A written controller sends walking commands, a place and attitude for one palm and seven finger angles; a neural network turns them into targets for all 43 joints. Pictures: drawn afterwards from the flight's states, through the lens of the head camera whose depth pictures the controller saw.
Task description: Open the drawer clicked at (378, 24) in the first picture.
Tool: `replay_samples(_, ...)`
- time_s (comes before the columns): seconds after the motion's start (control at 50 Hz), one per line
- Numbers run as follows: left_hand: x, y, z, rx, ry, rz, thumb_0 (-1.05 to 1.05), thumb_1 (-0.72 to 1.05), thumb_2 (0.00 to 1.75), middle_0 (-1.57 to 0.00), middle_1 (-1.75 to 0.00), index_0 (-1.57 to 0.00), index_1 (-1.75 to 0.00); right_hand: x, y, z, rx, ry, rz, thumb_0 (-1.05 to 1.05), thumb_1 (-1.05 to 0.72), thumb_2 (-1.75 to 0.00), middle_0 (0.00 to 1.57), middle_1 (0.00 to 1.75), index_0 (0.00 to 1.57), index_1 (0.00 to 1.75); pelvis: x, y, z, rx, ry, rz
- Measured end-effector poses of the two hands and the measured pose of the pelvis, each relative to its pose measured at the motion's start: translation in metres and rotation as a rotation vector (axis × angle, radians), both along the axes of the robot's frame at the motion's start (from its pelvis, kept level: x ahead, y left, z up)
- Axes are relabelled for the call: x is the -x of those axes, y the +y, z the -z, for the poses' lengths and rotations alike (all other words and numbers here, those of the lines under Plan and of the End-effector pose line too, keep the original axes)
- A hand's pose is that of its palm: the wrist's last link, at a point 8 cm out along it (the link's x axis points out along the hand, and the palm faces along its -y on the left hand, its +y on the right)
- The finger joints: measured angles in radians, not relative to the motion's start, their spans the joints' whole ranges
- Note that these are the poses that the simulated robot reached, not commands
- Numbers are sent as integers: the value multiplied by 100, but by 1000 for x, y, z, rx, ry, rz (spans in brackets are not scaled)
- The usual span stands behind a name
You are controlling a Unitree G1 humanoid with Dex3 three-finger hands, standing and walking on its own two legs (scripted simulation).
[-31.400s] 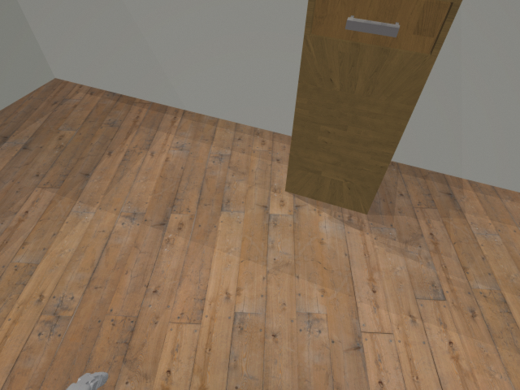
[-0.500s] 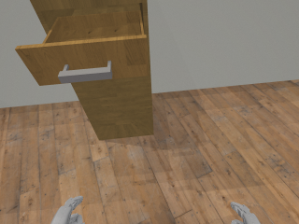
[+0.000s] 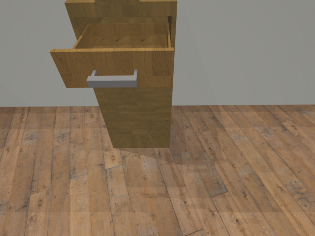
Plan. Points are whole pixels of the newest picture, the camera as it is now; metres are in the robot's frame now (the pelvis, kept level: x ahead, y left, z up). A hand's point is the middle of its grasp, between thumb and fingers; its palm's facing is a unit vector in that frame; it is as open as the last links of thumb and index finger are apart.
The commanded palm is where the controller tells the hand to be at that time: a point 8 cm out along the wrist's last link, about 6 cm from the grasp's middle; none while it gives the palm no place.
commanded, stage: let the arm hang, fingers relaxed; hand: left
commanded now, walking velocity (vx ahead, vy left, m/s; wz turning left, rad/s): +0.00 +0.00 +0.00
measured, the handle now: (113, 77) +0.56 +0.18 +0.11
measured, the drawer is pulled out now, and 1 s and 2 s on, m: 0.27 0.27 0.27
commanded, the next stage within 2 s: look to check the result in 0.38 s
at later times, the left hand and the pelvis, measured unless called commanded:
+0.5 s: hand out of the picture +0.02 +0.17 -0.17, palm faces +0.00 -0.98 -0.20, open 7.3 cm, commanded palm none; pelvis +0.01 -0.01 +0.00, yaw +0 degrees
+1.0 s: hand out of the picture +0.04 +0.18 -0.17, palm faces +0.00 -0.98 -0.22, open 7.4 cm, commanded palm none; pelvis +0.03 -0.01 +0.00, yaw -1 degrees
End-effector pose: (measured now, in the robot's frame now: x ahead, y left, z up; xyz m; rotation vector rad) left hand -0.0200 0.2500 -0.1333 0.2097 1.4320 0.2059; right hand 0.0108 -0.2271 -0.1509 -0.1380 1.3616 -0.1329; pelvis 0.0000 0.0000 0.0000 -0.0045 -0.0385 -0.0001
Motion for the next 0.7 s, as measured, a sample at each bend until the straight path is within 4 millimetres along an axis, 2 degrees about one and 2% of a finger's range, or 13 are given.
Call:
replay_samples(0.14, -34, -12, 2, 18, -84, 31, 0, 91, 89, -20, -30, -20, -30, 1, 3, 1, -13, -9, 18, 1, -91, -90, 20, 30, 20, 30, -3, -3, 0, -5, -4, 5)
replay_samples(0.26, -49, -29, 7, 58, -101, 44, 0, 91, 89, -20, -30, -20, -30, 12, 4, 0, -12, 31, 34, 1, -91, -90, 20, 30, 20, 30, -6, -5, -1, -5, -2, 7)
replay_samples(0.38, -45, -35, 10, 70, -68, 36, 0, 92, 89, -20, -30, -20, -30, 23, 4, -2, -8, 79, 49, 1, -91, -90, 20, 30, 20, 30, -10, -8, -1, -4, 1, 8)
replay_samples(0.48, -38, -36, 10, 70, -36, 25, 0, 91, 89, -20, -30, -20, -30, 25, 3, -3, -4, 101, 52, 1, -91, -90, 20, 30, 20, 30, -13, -9, -1, -2, 1, 8)
replay_samples(0.7, -30, -32, 9, 60, -1, 12, 0, 91, 89, -20, -30, -20, -30, 5, 0, -3, 3, 74, 37, 1, -91, -90, 20, 30, 20, 30, -18, -8, -2, -2, 3, 9)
